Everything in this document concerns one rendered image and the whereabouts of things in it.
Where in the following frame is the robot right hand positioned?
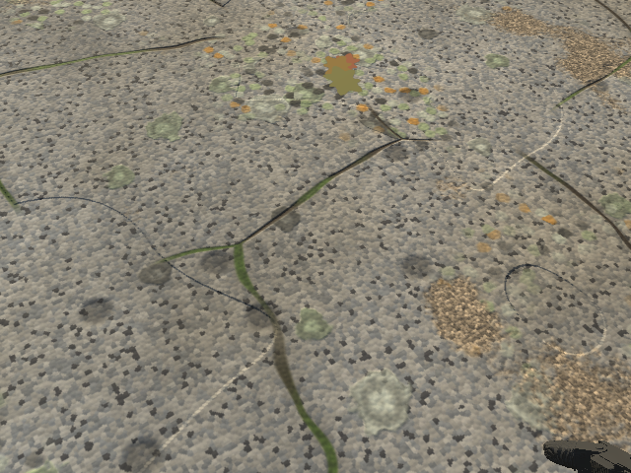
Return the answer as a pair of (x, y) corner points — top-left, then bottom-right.
(543, 439), (631, 473)

